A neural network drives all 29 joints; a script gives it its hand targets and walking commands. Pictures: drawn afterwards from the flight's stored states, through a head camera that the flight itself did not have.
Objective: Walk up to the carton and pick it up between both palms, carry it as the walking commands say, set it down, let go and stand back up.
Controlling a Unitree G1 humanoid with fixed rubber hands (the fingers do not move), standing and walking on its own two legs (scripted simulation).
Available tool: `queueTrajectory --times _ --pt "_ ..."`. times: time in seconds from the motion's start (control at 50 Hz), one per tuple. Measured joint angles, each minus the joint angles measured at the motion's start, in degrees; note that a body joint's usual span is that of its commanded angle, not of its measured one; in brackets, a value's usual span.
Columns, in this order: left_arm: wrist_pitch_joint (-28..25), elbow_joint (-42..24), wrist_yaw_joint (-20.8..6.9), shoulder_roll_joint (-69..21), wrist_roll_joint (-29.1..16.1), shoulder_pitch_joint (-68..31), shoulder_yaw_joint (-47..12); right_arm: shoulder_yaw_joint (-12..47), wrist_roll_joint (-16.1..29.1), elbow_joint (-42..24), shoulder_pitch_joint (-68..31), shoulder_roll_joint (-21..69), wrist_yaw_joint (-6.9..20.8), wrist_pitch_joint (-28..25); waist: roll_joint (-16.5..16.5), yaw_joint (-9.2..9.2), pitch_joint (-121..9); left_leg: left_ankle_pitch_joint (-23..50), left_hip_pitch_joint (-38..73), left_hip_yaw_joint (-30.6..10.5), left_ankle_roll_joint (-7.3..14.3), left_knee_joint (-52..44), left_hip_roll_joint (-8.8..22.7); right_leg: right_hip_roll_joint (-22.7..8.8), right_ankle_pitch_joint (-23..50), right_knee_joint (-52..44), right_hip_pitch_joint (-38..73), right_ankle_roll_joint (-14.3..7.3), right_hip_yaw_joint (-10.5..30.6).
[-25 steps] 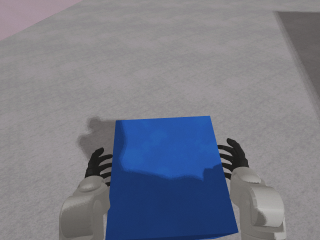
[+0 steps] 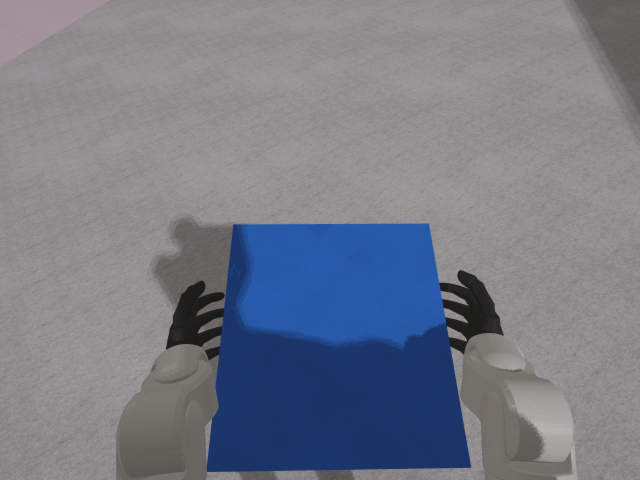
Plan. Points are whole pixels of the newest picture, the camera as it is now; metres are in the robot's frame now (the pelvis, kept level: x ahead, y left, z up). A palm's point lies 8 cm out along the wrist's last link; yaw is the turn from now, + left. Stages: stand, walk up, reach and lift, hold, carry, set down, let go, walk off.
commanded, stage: carry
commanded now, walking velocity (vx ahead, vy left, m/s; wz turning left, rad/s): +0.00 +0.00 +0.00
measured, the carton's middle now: (331, 350) +0.30 -0.01 +0.02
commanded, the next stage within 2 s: none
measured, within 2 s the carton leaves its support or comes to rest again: neither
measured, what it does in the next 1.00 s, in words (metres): walks ahead: left foot, then left foot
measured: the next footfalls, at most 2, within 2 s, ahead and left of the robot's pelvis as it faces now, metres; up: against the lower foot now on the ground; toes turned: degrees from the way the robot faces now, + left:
left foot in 0.20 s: +0.09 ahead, +0.12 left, +0.00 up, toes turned +7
left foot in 0.58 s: +0.33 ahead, +0.09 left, +0.00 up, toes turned +9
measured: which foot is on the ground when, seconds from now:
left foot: down 0.00-0.04, up 0.06-0.18, down 0.20-0.44, up 0.46-0.56, down 0.58-0.84, up 0.86-1.00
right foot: down 0.00-0.62, up 0.64-0.82, down 0.84-1.00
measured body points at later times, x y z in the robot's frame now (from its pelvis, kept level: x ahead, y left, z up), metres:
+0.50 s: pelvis +0.24 +0.03 -0.02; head +0.24 +0.02 +0.43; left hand +0.51 +0.19 +0.07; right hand +0.51 -0.13 +0.06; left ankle +0.10 +0.11 -0.66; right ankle +0.04 -0.05 -0.72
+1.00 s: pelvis +0.54 +0.05 +0.00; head +0.55 +0.04 +0.45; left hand +0.80 +0.23 +0.08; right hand +0.84 -0.08 +0.08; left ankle +0.39 +0.14 -0.64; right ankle +0.48 -0.01 -0.72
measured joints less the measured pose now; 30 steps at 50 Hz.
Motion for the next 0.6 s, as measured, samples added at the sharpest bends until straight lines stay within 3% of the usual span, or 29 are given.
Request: queueTrajectory --times 0.04,0.1,0.16,0.2,0.26,0.34,0.4,0.44,0.46,0.52,0.56,0.58,0.6 --pt "-0.16 1.59 -0.12 0.02 0.05 0.37 -1.0 -0.66 0.27 -0.26 1.27 -0.09 -0.27 0.58 1.64 -0.81 -1.25 1.59 -0.15 -1.01 -1.95 4.96 0.92 0.05 -0.02 -0.82 3.13 -2.08 -1.89" --pt "0.72 1.76 -0.6 0.08 1.13 1.07 -1.26 -0.7 0.75 0.64 1.39 -0.09 -0.31 1.36 -0.3 0.33 -3.66 -3.24 -3.35 -3.46 -4.97 13.06 0.67 -0.64 -4.98 -1.83 6.64 -2.09 -1.99" --pt "1.2 0.01 -0.21 0.08 1.19 1.48 -0.78 -0.53 0.7 1.06 -0.77 0.01 -0.1 2.24 -3.16 1.5 -3.87 -3.19 -5.29 -3.95 -5.25 7.56 2.53 -1.07 -6.82 -4.06 10.56 -1.57 -2.12" --pt "1.64 -1.22 0.47 0.11 1.06 1.42 -0.72 -0.84 0.47 1.3 -2.07 0.15 0.62 2.5 -4.37 2.24 -3.68 5.7 -5.64 -3.62 -5.11 -0.13 4.04 -1.04 -8.26 -4.13 12.62 -1.2 -2.53" --pt "3.1 -1.35 1.31 0.19 0.95 2.83 -0.32 -0.13 0.15 4.09 -1.78 0.16 1.5 2.37 -6.03 3.79 -5.48 2.89 -3.85 -2.28 -4.58 0.84 4.02 -1.7 -5.51 -0.75 12.99 0.1 -1.33" --pt "4.55 0.03 1.95 0.2 0.62 3.36 -0.43 -0.12 0.24 5.92 -0.55 0.04 1.66 2.67 -2.33 4.01 -8.01 -2.17 -1.92 -2.02 -3.89 2.22 5.89 -0.1 -7.58 1.09 14.07 1.07 -1.77" --pt "4.04 -0.51 2.03 0.16 -0.06 1.72 -0.19 -0.48 0.58 3.82 -0.78 0.07 1.07 2.26 0.98 4.34 -7.36 -6.61 -0.61 -0.46 -4.23 4.34 7.33 1.32 -9.97 -1.02 14.82 1.0 -3.58" --pt "3.09 1.01 1.94 0.06 -0.56 0.13 -0.94 -1.42 0.58 1.97 0.58 -0.03 0.8 1.62 2.22 3.61 -7.34 -6.56 -2.97 -0.63 -4.17 11.6 7.84 1.45 -12.96 -5.17 18.31 0.88 -5.33" --pt "3.01 2.17 1.77 -0.04 -0.59 -1.03 -1.42 -1.9 0.5 1.08 1.83 -0.11 0.73 1.23 0.8 3.26 -7.36 -4.85 -5.96 -1.08 -4.75 18.51 6.68 0.48 -15.28 -6.56 19.88 0.84 -5.38" --pt "2.07 5.23 0.85 -0.16 -0.15 -1.84 -2.56 -2.39 0.51 0.26 4.94 -0.13 0.12 0.52 -5.39 1.98 -6.04 -14.24 -14.85 -1.27 -4.93 32.46 2.45 -3.02 -20.47 -4.38 23.84 1.66 -6.38" --pt "1.3 4.44 0.34 -0.01 0.41 0.26 -2.49 -1.32 1.33 0.87 4.5 -0.17 0.37 0.86 -7.55 1.51 -3.82 -10.95 -17.54 0.76 -3.93 24.04 1.02 -3.45 -22.31 -2.06 26.96 1.53 -4.91" --pt "0.86 3.31 0.42 0.12 0.49 1.76 -2.21 -0.8 1.44 1.54 3.65 -0.15 0.48 0.99 -7.64 1.65 -2.48 -0.1 -16.67 1.99 -3.26 16.9 0.54 -3.78 -22.33 2.05 27.35 1.39 -4.52" --pt "0.49 2.15 0.59 0.25 0.41 3.6 -1.35 0.21 1.59 3.17 2.79 -0.07 0.6 0.75 -8.62 2.27 -1.6 2.24 -14.98 3.53 -1.28 16.8 0.18 -5.28 -19.71 9.62 25.48 1.44 -2.84"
